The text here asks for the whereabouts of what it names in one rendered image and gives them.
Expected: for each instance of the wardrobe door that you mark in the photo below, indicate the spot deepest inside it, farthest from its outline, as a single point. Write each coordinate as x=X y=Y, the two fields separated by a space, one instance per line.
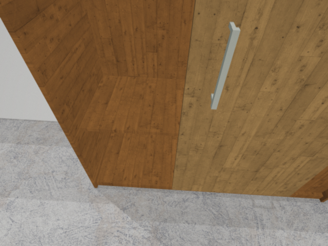
x=317 y=184
x=269 y=133

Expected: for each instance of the handle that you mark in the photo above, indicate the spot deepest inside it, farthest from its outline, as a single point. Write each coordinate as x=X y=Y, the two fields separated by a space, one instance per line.
x=232 y=41

